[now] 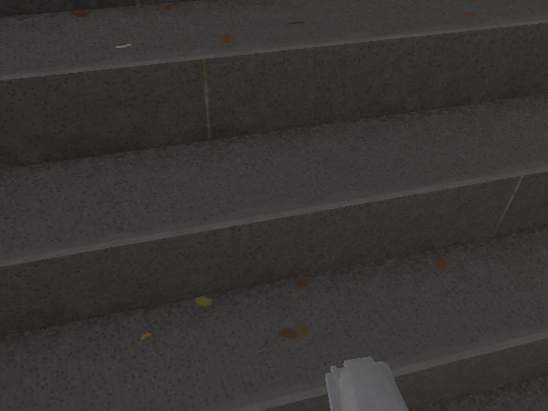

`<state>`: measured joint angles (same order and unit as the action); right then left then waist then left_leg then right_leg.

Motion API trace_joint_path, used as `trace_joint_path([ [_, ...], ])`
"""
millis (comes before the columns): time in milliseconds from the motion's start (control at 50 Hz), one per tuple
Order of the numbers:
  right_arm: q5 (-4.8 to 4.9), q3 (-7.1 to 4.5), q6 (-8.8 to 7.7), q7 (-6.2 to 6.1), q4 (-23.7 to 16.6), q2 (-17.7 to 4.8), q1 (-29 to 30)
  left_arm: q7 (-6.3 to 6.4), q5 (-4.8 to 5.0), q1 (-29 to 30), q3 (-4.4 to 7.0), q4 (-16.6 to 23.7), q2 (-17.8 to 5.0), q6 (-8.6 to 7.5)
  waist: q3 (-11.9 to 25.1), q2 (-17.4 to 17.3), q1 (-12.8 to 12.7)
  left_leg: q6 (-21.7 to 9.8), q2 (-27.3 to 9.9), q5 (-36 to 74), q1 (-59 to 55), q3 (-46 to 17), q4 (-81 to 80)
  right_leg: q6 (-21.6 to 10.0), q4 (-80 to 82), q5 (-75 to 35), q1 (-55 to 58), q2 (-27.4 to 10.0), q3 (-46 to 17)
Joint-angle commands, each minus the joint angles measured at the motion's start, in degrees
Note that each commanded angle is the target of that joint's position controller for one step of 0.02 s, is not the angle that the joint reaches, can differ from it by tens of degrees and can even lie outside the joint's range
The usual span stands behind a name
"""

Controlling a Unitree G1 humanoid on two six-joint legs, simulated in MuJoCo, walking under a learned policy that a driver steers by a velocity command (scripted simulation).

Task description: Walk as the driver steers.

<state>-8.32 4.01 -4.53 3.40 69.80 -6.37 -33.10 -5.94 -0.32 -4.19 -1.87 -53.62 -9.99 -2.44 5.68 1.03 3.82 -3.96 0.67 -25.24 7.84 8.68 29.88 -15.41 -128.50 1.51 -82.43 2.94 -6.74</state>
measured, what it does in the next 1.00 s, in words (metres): climbs, turning right: right foot 0.19 m higher, then left foot 0.19 m higher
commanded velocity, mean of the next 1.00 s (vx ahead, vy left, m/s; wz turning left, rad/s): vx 0.50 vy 0.00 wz -0.37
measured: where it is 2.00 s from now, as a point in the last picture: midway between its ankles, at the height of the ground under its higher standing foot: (364, 51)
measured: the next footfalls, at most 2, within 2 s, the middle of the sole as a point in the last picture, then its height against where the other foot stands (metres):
right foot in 0.20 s outside the picture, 0.19 m higher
left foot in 0.60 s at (216, 355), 0.19 m higher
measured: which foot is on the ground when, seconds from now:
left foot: down 0.00-0.22, up 0.24-0.58, down 0.60-1.00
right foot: up 0.00-0.18, down 0.20-0.64, up 0.66-1.00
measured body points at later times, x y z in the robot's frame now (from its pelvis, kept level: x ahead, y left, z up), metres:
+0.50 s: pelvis +0.28 +0.00 +0.18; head +0.27 +0.03 +0.63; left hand +0.22 +0.21 +0.01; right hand +0.38 -0.25 +0.08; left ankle +0.38 +0.13 -0.19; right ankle +0.23 -0.08 -0.54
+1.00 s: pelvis +0.51 -0.01 +0.38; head +0.50 +0.01 +0.83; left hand +0.76 +0.10 +0.26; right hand +0.32 -0.12 +0.23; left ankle +0.48 +0.11 -0.35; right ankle +0.58 -0.19 -0.07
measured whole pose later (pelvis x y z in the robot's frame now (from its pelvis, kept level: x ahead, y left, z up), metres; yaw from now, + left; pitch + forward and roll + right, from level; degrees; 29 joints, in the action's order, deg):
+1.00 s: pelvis +0.51 -0.01 +0.38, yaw -21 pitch +5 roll +0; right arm -6.1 1.8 -5.4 3.2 67.9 -5.4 -33.6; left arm -3.7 -2.5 -4.1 -2.5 -51.3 -11.8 -1.0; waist 8.6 1.3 6.8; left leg -3.3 1.7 -23.1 14.2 1.2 32.6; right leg -12.2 -111.4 3.0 -78.6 -1.3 -3.0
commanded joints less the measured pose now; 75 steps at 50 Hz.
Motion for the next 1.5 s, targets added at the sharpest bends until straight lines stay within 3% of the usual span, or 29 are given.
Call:
trace_joint_path([
  [20, -2.1, 0.51, -0.62, 0.02, 0.0, -1.7, -6.8, 0.47, 1.38, 16.6, -0.94, 10.3, -0.5, -0.32, -7.3, -4.9, 1.2, -6.0, -13.3, 22.3, -4.8, -6.6, -16.7, -3.1, 3.4, 1.5, -11.0, -3.6, 6.5],
  [100, 0.44, 0.95, -0.8, 3.23, 2.9, -3.0, -10.0, 0.9, 0.74, 32.1, -1.26, 19.5, -0.1, 5.17, -9.2, -7.6, 0.3, -5.1, -17.6, 49.5, 4.1, -2.8, -28.7, -0.7, 31.8, 7.5, 7.0, -5.9, 18.6],
  [140, 4.32, -0.31, -3.02, 4.57, 1.1, -12.6, -4.9, -1.62, 1.2, 26.9, -0.72, 20.3, 0.0, 7.58, -4.0, -15.1, -7.8, -6.9, -18.4, 111.9, 9.1, 2.5, -21.6, 2.0, 34.5, 12.0, 28.3, 0.4, 25.4],
  [200, 5.99, -3.6, -4.04, 4.4, 0.9, -21.4, -3.6, -1.22, 1.33, 14.6, 0.61, 15.9, -3.5, 6.35, -1.6, -16.0, -11.5, -3.9, -21.5, 138.9, -12.9, -0.1, -7.4, 4.6, 63.7, 24.1, 34.1, 7.3, 25.7],
  [240, -2.3, -4.09, -2.86, 6.03, -2.5, -15.9, -2.5, 1.51, 1.59, -15.9, 2.56, 4.0, -9.0, 5.63, 18.0, -7.4, -14.8, -0.2, -15.6, 118.1, 17.7, -8.5, 20.2, -3.2, 67.5, 1.0, 82.8, 3.9, -3.5],
  [260, 0.02, -4.26, -1.32, 7.57, -2.5, -10.2, 2.8, 1.86, -2.16, -28.1, 3.68, -2.9, -11.5, 5.44, 16.3, 4.9, -17.5, 1.1, -0.6, 34.3, 35.9, -10.8, 46.3, -8.8, 91.4, 1.8, 92.2, -7.0, -27.8],
  [280, 4.66, -4.87, -0.98, 7.66, -3.6, -9.1, 5.9, 2.79, -3.82, -28.9, 5.9, -2.3, -12.9, 4.26, 11.0, 4.4, -17.2, -2.6, 3.4, 30.3, 40.2, -22.0, 75.2, -7.6, 100.9, 13.2, 79.3, -11.4, -35.0],
  [380, 3.64, -2.76, 1.14, 2.87, -14.1, -3.4, 17.6, 0.29, -3.31, -8.9, 0.37, -8.8, 3.2, -0.56, -1.8, -5.7, 1.2, -9.9, 0.5, 26.0, 65.2, -20.3, 100.7, -1.6, 103.8, 12.6, 57.1, -7.9, -17.1],
  [440, 5.67, -1.16, 1.8, 2.13, -17.5, -3.3, 22.1, 1.79, -4.69, -11.4, 0.58, -10.1, 0.6, -2.12, -3.7, 4.7, 1.0, -8.6, 0.6, 6.1, 71.2, -14.6, 116.0, -0.1, 107.9, 14.3, 51.4, -6.1, -10.0],
  [480, 6.24, -1.08, 1.5, 1.06, -23.8, -4.8, 30.6, 1.61, -8.74, -15.2, -0.03, -10.5, -1.8, -2.7, -3.7, -4.8, 1.2, -9.7, -2.6, 16.3, 64.9, -11.8, 99.0, 4.6, 108.7, 19.6, 44.1, -4.1, -7.2],
  [540, 8.11, -1.15, 2.7, 0.09, -32.2, -8.8, 43.9, 0.4, -2.59, -8.6, 2.12, -2.6, -11.8, -3.2, 0.6, 1.5, 1.8, 1.2, -2.5, 8.2, 21.9, -5.0, 63.7, 0.3, 123.6, -8.0, 23.0, -5.1, -4.4],
  [620, 7.06, -4.4, 5.62, -0.03, -28.8, -15.6, 25.2, -1.75, 1.66, -16.1, 5.3, -3.7, -17.1, -6.26, 4.9, 8.6, 5.7, 2.1, 7.1, 2.5, 27.9, -0.2, 30.8, -3.1, 102.7, -84.7, 72.2, -14.1, -5.3],
  [660, 4.4, -7.41, 5.48, -1.49, -21.0, -20.6, -0.4, -3.73, -4.55, -26.7, 2.79, -8.1, -2.5, -4.04, 21.6, -15.6, 8.3, -19.7, -12.0, 19.5, -5.3, -50.5, 8.9, 4.2, 66.8, -25.9, 44.3, -0.8, -4.9],
  [700, 4.29, -6.86, 2.37, -1.82, -17.1, -17.3, 1.1, -1.56, 0.55, -13.0, 3.75, -5.6, -2.7, -3.15, -1.1, -16.9, 8.1, -15.6, -12.3, -22.2, 6.1, -61.2, -1.8, 4.2, 25.6, -4.4, 15.2, 5.5, -13.1],
  [760, 6.21, -3.79, 1.43, -1.25, -11.6, -2.1, 13.8, 2.63, -1.65, -9.4, 2.71, -3.2, -3.3, -1.98, -1.9, 0.7, -1.3, -10.5, -10.2, -8.9, 13.7, -40.0, 2.9, 1.8, 28.1, -8.2, 13.9, 1.7, -11.6],
  [800, 6.4, -3.05, 0.63, -1.72, -10.8, 0.8, 19.2, 3.18, -1.98, -9.0, 1.38, -2.1, -0.8, -0.8, -1.7, -4.3, -4.4, -9.8, -8.0, -4.0, 16.0, -33.3, -2.4, 2.0, 21.3, 1.3, 10.9, 0.7, -8.3],
  [920, 2.26, -3.29, -1.47, 0.29, -9.1, -5.2, 13.4, 0.76, -2.01, 2.5, 0.37, 4.4, -4.6, 0.27, -1.9, -5.6, -3.7, -8.2, -7.8, 3.6, 26.4, -19.1, -13.1, 4.1, 26.1, -7.2, 16.2, -6.6, 8.6],
  [1000, 1.49, -1.95, -2.6, -0.55, -2.1, -2.9, -3.6, 3.62, -2.09, 7.4, -1.02, 7.0, -3.5, 1.53, -8.0, -4.6, 3.2, -12.3, -16.9, 7.9, -12.9, -29.5, -11.2, 2.4, 12.1, 6.4, -22.7, -5.7, -2.6],
  [1020, 9.25, -3.28, -3.96, -4.18, -4.4, -3.8, -1.5, 5.33, -2.02, 13.4, -0.44, 14.6, 4.5, 0.49, -17.2, -0.3, -2.9, -8.6, -15.8, -1.4, 2.3, -28.5, -17.2, 9.5, 11.2, 12.7, -9.8, -8.9, 7.0],
  [1040, 9.65, -3.09, -4.58, -5.61, -5.7, -4.1, 0.6, 5.38, -1.67, 14.3, -0.03, 16.0, 1.8, 0.72, -17.1, 1.6, -2.9, -7.9, -14.4, -2.6, 6.6, -27.2, -19.2, 11.9, 14.2, 12.0, -4.4, -9.4, 8.1],
  [1060, 2.25, -2.09, -3.61, -2.86, -2.3, -4.1, -7.8, 3.22, -2.17, 13.1, -2.46, 12.2, -1.1, 1.67, -2.4, -10.6, 4.0, -11.0, -15.7, 9.4, -12.2, -27.0, -13.4, 5.9, 11.1, 5.8, -17.0, -9.2, 6.4],
  [1080, 0.82, -1.86, -2.86, -1.66, 0.7, -2.4, -14.0, 3.12, -2.79, 20.2, -2.62, 16.0, 0.1, 1.96, -7.3, -8.3, 5.6, -10.3, -15.7, 9.6, -18.2, -27.3, -14.4, 3.9, 19.3, 7.8, -25.6, -11.8, 8.2],
  [1120, -0.56, -1.24, -1.44, -0.61, 3.7, 0.5, -19.7, 3.4, -3.52, 30.2, -3.08, 20.2, 1.2, 2.2, -7.0, -6.9, 7.9, -9.4, -15.5, 17.7, -14.1, -25.8, -17.8, 2.4, 35.2, 9.4, -18.7, -13.1, 10.7],
  [1160, 3.86, -2.37, -0.38, 3.71, 0.1, -3.0, -7.3, 1.58, -4.18, 40.9, -4.58, 24.1, 4.1, 4.98, -8.2, -10.9, 2.5, -11.2, -16.6, 21.0, 18.5, -20.4, -32.1, 4.2, 50.1, 24.2, 21.1, -10.6, 13.0],
  [1240, 6.53, -6.05, -5.09, 4.93, -5.0, -15.2, 0.7, 0.77, -2.26, 10.1, 0.24, 13.2, -5.0, 3.52, 8.0, -13.5, -9.9, -3.8, -14.4, 101.3, 2.9, -12.0, -6.8, 5.0, 63.1, 9.7, 59.7, -0.7, 15.6],
  [1280, 2.0, -4.6, -3.98, 5.83, -5.1, -4.3, -6.8, 2.1, -2.15, -17.6, 1.71, 4.1, -9.0, 2.94, 30.9, 12.5, -14.2, -4.0, -0.3, 30.0, 33.1, -20.7, 27.1, -4.8, 92.1, 15.2, 97.7, -21.1, -30.5],
  [1340, 6.43, -7.09, -2.73, 4.46, -2.8, -2.7, 0.8, 3.64, -0.84, -11.1, 3.67, -2.8, -12.8, -1.25, 5.6, 5.2, -8.5, -2.8, -1.7, 28.6, 42.3, -22.1, 87.3, 0.0, 102.0, 41.8, 59.0, -24.3, -29.7],
  [1400, 6.62, -5.35, -1.12, 3.82, -6.0, 0.9, 11.6, 3.04, -2.27, 0.2, -0.08, -4.2, 3.3, -0.28, 3.1, -6.6, -2.4, -9.4, -4.6, 30.3, 48.3, -21.6, 93.6, 2.0, 103.9, 26.7, 52.7, -25.6, -14.5],
  [1500, 7.63, -5.43, 0.99, 4.79, -8.7, -1.4, 14.7, 3.78, -4.07, 5.0, 0.76, -3.1, 0.7, -2.18, -3.2, 0.6, 2.9, -12.0, -1.6, 16.1, 48.0, -15.5, 103.1, 2.6, 114.6, 17.1, 46.7, -20.9, 8.6],
])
